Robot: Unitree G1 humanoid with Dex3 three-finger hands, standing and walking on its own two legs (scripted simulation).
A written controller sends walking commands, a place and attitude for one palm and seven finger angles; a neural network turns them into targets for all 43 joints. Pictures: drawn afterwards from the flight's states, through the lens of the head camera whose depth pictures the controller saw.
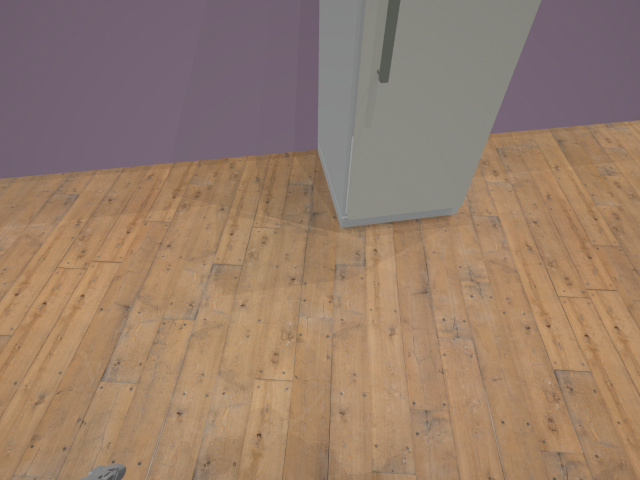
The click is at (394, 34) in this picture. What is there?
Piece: fridge door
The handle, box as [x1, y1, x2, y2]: [377, 0, 399, 82]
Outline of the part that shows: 399,0 389,0 388,2 380,68 377,69 379,75 378,79 380,82 387,82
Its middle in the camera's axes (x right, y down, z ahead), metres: +0.18 -0.63 +1.01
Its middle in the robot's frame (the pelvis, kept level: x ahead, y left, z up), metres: +1.20 -0.11 +0.17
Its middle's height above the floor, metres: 0.94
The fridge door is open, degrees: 0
